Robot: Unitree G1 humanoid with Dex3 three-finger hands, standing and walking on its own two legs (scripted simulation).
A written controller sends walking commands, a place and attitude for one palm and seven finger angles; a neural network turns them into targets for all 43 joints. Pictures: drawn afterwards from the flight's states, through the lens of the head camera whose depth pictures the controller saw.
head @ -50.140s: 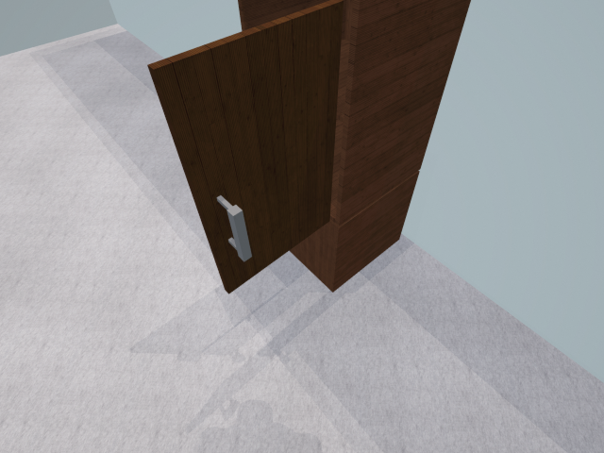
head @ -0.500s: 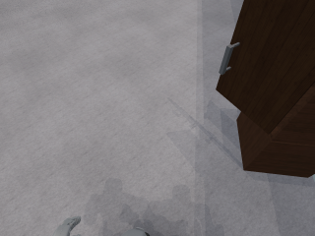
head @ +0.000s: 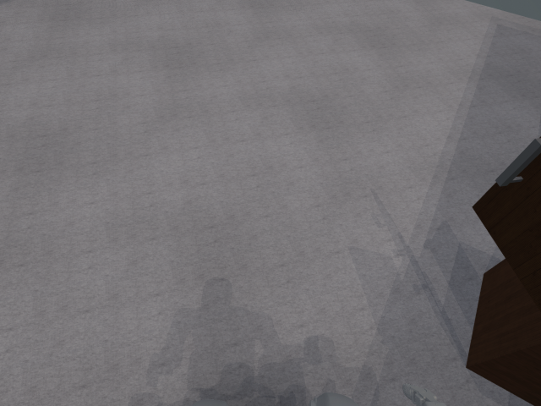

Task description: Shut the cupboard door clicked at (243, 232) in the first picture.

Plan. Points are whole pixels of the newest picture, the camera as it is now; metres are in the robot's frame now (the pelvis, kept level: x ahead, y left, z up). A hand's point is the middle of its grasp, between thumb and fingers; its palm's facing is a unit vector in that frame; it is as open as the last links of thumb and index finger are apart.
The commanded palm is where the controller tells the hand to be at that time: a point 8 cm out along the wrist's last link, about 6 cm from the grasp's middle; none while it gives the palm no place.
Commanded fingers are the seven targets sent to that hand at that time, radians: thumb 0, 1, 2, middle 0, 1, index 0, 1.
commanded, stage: walk to a spot facing it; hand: left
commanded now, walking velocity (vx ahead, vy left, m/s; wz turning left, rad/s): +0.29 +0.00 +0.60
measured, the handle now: (527, 162) +0.69 -0.58 -0.08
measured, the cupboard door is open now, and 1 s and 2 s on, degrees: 41 41 41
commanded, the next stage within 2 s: turn to face it in 0.92 s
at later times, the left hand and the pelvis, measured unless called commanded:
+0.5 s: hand out of the picture +0.07 +0.14 -0.14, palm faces +0.37 -0.90 -0.21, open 7.4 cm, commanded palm none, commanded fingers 0.00 0.90 0.90 -0.20 -0.30 -0.20 -0.30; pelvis +0.11 -0.04 +0.02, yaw +21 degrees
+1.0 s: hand (96, 342) +0.21 +0.31 -0.14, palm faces +0.59 -0.78 -0.22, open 7.4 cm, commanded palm none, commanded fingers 0.00 0.90 0.90 -0.20 -0.30 -0.20 -0.30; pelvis +0.24 +0.08 +0.01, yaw +36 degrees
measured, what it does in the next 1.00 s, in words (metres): walks ahead, turning left: right foot, then left foot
